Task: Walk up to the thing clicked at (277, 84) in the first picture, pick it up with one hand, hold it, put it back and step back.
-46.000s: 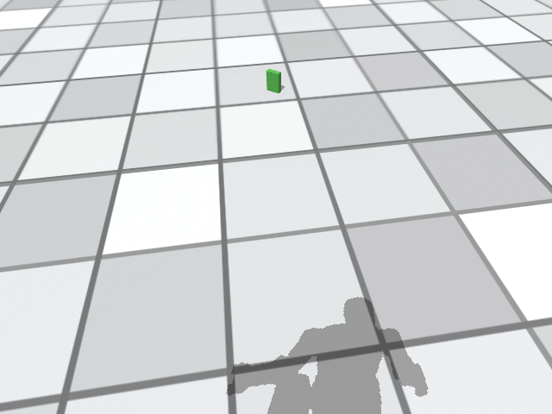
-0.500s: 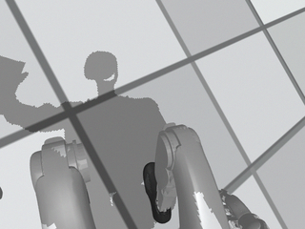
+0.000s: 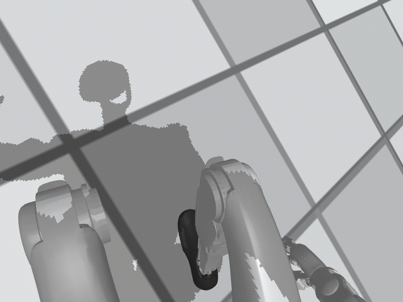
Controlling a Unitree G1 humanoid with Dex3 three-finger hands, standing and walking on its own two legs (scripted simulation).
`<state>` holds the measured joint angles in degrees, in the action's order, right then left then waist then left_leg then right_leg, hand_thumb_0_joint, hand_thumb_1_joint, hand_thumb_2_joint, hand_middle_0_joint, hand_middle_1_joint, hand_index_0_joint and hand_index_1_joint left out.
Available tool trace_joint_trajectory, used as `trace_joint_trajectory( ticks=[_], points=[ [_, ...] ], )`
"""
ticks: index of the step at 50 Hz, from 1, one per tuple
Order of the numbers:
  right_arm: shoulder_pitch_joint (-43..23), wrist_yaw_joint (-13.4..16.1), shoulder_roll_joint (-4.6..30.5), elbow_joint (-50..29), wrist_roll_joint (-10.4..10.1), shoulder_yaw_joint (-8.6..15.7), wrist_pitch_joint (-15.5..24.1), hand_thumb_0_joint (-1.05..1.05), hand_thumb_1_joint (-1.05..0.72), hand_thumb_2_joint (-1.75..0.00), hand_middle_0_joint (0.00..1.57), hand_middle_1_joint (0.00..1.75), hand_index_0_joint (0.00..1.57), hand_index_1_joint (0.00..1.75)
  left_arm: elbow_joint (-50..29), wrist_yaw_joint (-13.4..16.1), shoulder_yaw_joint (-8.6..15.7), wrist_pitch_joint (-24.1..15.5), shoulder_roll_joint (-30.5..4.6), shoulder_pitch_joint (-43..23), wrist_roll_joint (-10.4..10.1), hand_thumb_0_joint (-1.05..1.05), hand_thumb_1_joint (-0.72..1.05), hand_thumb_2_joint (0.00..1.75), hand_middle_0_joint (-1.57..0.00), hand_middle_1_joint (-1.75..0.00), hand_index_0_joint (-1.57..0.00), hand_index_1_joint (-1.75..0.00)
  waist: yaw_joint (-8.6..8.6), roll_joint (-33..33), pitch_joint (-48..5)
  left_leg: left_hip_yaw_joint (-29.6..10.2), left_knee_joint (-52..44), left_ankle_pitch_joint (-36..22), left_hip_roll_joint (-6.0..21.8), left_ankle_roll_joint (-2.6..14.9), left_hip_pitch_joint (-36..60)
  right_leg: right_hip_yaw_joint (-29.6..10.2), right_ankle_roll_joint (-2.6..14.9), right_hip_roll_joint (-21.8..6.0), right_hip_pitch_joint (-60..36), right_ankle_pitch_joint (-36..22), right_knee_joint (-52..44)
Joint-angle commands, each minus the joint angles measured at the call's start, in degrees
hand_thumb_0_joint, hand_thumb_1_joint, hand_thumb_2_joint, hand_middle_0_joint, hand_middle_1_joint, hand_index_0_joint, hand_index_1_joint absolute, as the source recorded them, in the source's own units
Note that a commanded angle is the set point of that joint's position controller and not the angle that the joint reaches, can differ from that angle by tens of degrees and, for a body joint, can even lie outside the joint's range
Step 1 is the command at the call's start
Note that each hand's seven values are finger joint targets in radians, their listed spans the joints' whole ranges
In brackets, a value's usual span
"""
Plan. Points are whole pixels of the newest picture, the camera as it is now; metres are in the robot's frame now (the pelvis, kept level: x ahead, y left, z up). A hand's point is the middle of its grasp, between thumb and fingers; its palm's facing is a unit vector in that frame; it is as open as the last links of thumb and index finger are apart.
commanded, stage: lower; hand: left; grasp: from above
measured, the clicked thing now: out of the picture +0.45 +0.40 -0.16
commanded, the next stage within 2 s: loosen in 1.00 s
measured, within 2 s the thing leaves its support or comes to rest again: rests again in 0.76 s
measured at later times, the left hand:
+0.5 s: hand out of the picture +0.44 +0.41 -0.14, palm faces +0.62 -0.78 -0.06, open 8.6 cm
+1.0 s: hand out of the picture +0.43 +0.41 -0.16, palm faces +0.62 -0.78 -0.04, open 8.5 cm
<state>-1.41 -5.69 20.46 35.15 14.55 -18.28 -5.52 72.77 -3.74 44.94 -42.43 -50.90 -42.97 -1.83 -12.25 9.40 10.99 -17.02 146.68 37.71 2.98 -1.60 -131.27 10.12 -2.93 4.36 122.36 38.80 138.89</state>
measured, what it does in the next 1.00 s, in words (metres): stands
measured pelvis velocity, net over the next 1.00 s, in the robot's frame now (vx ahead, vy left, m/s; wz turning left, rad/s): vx -0.01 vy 0.01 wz -0.06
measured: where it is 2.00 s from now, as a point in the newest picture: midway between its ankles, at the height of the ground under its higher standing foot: (151, 278)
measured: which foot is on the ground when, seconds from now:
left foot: down 0.00-1.00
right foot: down 0.00-1.00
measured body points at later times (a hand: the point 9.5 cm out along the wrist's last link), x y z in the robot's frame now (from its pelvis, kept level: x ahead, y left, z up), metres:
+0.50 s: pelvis +0.00 +0.01 -0.01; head +0.25 +0.17 +0.33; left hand +0.40 +0.45 -0.14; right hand +0.15 -0.26 -0.06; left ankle +0.08 +0.14 -0.26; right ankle +0.12 -0.12 -0.26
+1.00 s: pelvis -0.01 +0.01 -0.01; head +0.24 +0.19 +0.32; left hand +0.40 +0.44 -0.16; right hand +0.16 -0.24 -0.05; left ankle +0.08 +0.14 -0.26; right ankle +0.12 -0.12 -0.26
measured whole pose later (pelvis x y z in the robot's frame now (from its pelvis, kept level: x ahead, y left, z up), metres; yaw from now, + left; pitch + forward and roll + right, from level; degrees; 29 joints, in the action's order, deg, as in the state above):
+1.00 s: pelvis -0.01 +0.01 -0.01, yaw -4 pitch +13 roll -16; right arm -9.3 -4.8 21.4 30.7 19.2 -28.8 -6.1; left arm 82.8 -1.3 44.3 -52.0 -59.2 -41.4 -3.7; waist -12.7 16.3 17.4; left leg -22.0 151.3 39.6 3.7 -0.7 -128.5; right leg 13.4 -4.3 6.9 118.3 37.9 139.1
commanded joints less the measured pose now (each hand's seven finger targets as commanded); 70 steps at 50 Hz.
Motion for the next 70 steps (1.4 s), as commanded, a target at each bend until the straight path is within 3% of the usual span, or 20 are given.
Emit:
trace_joint_trajectory(
  ticks=[1,6,9,14,17,19,24,29,35,38,41,44,48,52,55,56,61,64,68,70],
  points=[
    [5.74,1.15,18.02,-2.13,0.16,4.28,-0.42,0.00,-0.87,-0.89,0.20,0.30,0.20,0.30,-8.55,0.52,2.43,-5.56,-19.98,-11.96,-2.31,0.00,0.07,1.22,-1.17,-1.42,-1.23,-1.38,-1.59,-26.75,-36.66,5.41,-15.08,-7.17,2.80,1.00,25.84,5.32,3.65,1.66,-16.45,-10.29,-11.32],
    [3.68,1.31,18.19,-3.13,0.72,2.72,-0.36,0.00,-0.86,-0.89,0.20,0.30,0.20,0.30,-5.40,0.32,1.39,-6.98,-20.61,-11.51,-2.36,0.00,0.10,1.25,-1.18,-1.45,-1.24,-1.42,-2.26,-23.69,-33.55,5.01,-14.30,-4.60,3.13,1.40,23.20,5.79,3.40,2.10,-16.36,-8.52,-11.92],
    [2.92,1.45,18.82,-3.51,1.36,1.96,-0.36,0.00,-0.86,-0.89,0.20,0.30,0.20,0.30,-5.62,0.36,2.77,-8.28,-23.99,-10.59,-2.09,0.00,0.10,1.24,-1.16,-1.44,-1.23,-1.40,-1.94,-25.31,-34.27,5.01,-13.73,-5.27,3.39,1.22,24.39,5.85,3.34,2.36,-17.68,-9.23,-11.47],
    [1.72,1.60,19.76,-3.52,2.24,0.75,-0.19,0.00,-0.87,-0.89,0.20,0.30,0.20,0.30,-7.52,0.88,4.22,-10.68,-26.23,-11.97,-2.70,0.00,0.06,1.22,-1.15,-1.42,-1.21,-1.38,-2.45,-29.15,-35.53,3.78,-13.85,-7.50,3.99,0.58,28.43,6.77,3.45,2.60,-17.64,-10.94,-10.18],
    [1.69,1.62,19.74,-2.57,2.96,0.15,-0.37,0.00,-0.88,-0.89,0.20,0.30,0.20,0.30,-5.74,0.75,3.20,-11.17,-25.27,-10.55,-2.21,0.00,0.04,1.23,-1.15,-1.44,-1.22,-1.40,-2.39,-30.77,-35.10,3.29,-13.80,-10.74,4.38,0.14,31.06,6.94,3.55,2.67,-17.35,-12.87,-9.43],
    [0.35,1.75,20.25,-3.27,3.26,-0.14,-0.42,0.00,-0.88,-0.89,0.20,0.30,0.20,0.30,-6.11,0.78,2.36,-11.49,-26.27,-11.85,-1.51,0.00,0.03,1.21,-1.15,-1.42,-1.21,-1.38,-3.37,-32.40,-33.37,2.93,-14.12,-9.86,4.53,0.04,30.77,7.37,3.60,2.60,-16.52,-12.59,-9.12],
    [0.20,1.73,20.37,-3.20,3.68,-0.95,-0.73,0.00,-0.88,-0.89,0.20,0.30,0.20,0.30,-3.70,0.37,1.18,-11.39,-23.96,-10.21,-2.45,0.00,0.03,1.21,-1.14,-1.41,-1.20,-1.37,-3.87,-31.01,-31.99,2.35,-13.58,-11.04,4.71,0.02,30.48,7.81,3.38,2.90,-17.17,-13.73,-9.34],
    [-0.77,1.81,20.61,-4.51,3.74,-1.66,-0.70,0.00,-0.87,-0.89,0.20,0.30,0.20,0.30,-1.25,0.74,1.53,-11.73,-24.03,-9.53,-3.65,0.00,0.05,1.21,-1.14,-1.41,-1.21,-1.37,-4.31,-26.53,-32.16,2.27,-12.20,-8.97,4.48,0.74,27.19,8.12,2.91,3.26,-19.50,-13.19,-10.24],
    [-3.51,2.00,21.47,-5.59,3.99,-2.26,-1.14,0.00,-0.87,-0.89,0.20,0.30,0.20,0.30,-1.09,1.49,1.33,-12.76,-26.89,-9.87,-1.78,0.00,0.09,1.24,-1.17,-1.44,-1.23,-1.40,-4.13,-29.23,-28.37,0.37,-14.71,-6.62,5.24,-0.15,28.86,9.37,3.32,3.08,-15.63,-10.74,-8.55],
    [-4.04,2.03,21.15,-5.71,4.39,-2.89,-1.13,0.00,-0.86,-0.89,0.20,0.30,0.20,0.30,-0.98,1.85,1.01,-13.46,-25.57,-10.03,-2.64,0.00,0.11,1.24,-1.17,-1.44,-1.23,-1.39,-4.48,-28.65,-28.76,0.88,-13.72,-6.67,5.17,0.10,28.58,9.22,3.09,3.40,-16.96,-11.10,-9.17],
    [-3.47,1.98,21.11,-5.18,4.57,-3.45,-1.09,0.00,-0.87,-0.89,0.20,0.30,0.20,0.30,-1.76,2.50,1.67,-14.25,-27.22,-10.48,-3.13,0.00,0.07,1.21,-1.15,-1.41,-1.21,-1.37,-4.32,-29.21,-30.40,1.24,-12.99,-7.65,5.09,0.21,29.01,9.12,3.00,3.79,-18.89,-11.88,-9.50],
    [-4.30,2.26,21.25,-5.38,4.69,-3.56,-1.11,0.00,-0.87,-0.89,0.20,0.30,0.20,0.30,-1.09,2.59,0.35,-14.52,-25.96,-10.30,-2.95,0.00,0.09,1.22,-1.16,-1.43,-1.23,-1.38,-4.96,-28.93,-29.41,0.85,-13.08,-7.31,5.28,0.19,29.16,9.46,2.97,3.75,-17.93,-11.85,-9.36],
    [-4.52,2.35,21.38,-5.22,4.82,-3.99,-1.41,0.00,-0.87,-0.89,0.20,0.30,0.20,0.30,-0.85,2.64,0.09,-14.87,-27.44,-10.21,-2.35,0.00,0.08,1.21,-1.15,-1.41,-1.21,-1.37,-4.83,-30.73,-28.94,0.29,-13.89,-8.13,5.41,-0.20,29.90,9.84,3.15,3.82,-17.72,-12.20,-8.85],
    [-4.51,2.32,21.13,-4.91,4.91,-4.43,-1.62,0.00,-0.87,-0.89,0.20,0.30,0.20,0.30,1.75,2.76,-1.32,-14.61,-25.14,-9.28,-2.74,0.00,0.07,1.21,-1.15,-1.40,-1.21,-1.37,-5.17,-28.71,-27.63,0.17,-13.49,-7.32,5.39,0.06,28.83,9.86,3.09,3.97,-17.38,-11.78,-9.30],
    [-5.39,2.33,21.24,-5.78,4.73,-4.81,-1.51,0.00,-0.87,-0.89,0.20,0.30,0.20,0.30,1.14,2.96,-0.88,-15.00,-26.27,-9.91,-3.40,0.00,0.07,1.20,-1.14,-1.39,-1.20,-1.35,-5.06,-27.67,-27.08,0.43,-13.04,-5.28,5.22,0.49,26.92,9.93,3.00,4.04,-17.80,-10.71,-9.89],
    [-5.27,2.38,21.37,-5.89,4.70,-4.66,-1.43,0.00,-0.86,-0.88,0.20,0.30,0.20,0.30,1.71,3.01,-0.36,-15.04,-26.32,-9.05,-3.56,0.00,0.12,1.12,-1.17,-1.35,-1.23,-1.30,-4.91,-27.74,-27.93,0.30,-13.04,-6.42,5.28,0.37,27.87,9.98,2.98,4.13,-18.17,-11.54,-9.72],
    [-5.44,2.33,21.63,-5.64,4.89,-4.99,-1.50,0.00,-0.86,-0.87,0.20,0.30,0.20,0.30,1.90,3.12,-0.24,-16.33,-24.87,-9.69,-4.66,0.00,-0.13,0.72,-0.92,-1.00,-0.99,-0.95,-5.29,-28.94,-27.19,-1.22,-14.14,-7.31,5.69,-0.21,29.86,10.64,3.00,4.03,-16.85,-11.92,-8.62],
    [-5.73,2.45,21.46,-5.83,4.81,-5.20,-1.69,0.00,-0.87,-0.87,0.20,0.30,0.20,0.30,1.27,3.03,-0.24,-16.39,-27.29,-9.92,-3.79,0.00,-0.21,0.58,-0.83,-0.88,-0.90,-0.82,-4.93,-29.51,-27.17,-0.73,-14.18,-7.32,5.67,-0.12,29.31,10.41,3.10,4.02,-17.37,-11.87,-8.92],
    [-5.63,2.54,21.29,-5.22,4.95,-5.09,-1.92,0.00,-0.87,-0.88,0.20,0.30,0.20,0.30,1.83,2.66,-2.09,-16.14,-24.95,-10.41,-3.70,0.00,-0.29,0.46,-0.64,-0.68,-0.70,-0.62,-5.55,-29.87,-25.42,-0.52,-14.37,-5.95,5.73,-0.15,28.91,10.26,3.15,4.06,-16.32,-10.87,-9.17],
    [-5.62,2.48,21.21,-5.74,4.85,-5.26,-1.83,0.00,-0.87,-0.88,0.20,0.30,0.20,0.30,1.02,2.95,-0.85,-16.10,-26.68,-10.43,-4.11,0.00,-0.33,0.39,-0.55,-0.58,-0.61,-0.52,-5.00,-29.38,-26.74,0.03,-13.95,-5.16,5.48,0.19,27.84,10.08,3.13,4.25,-17.74,-10.63,-9.77]
  ],
)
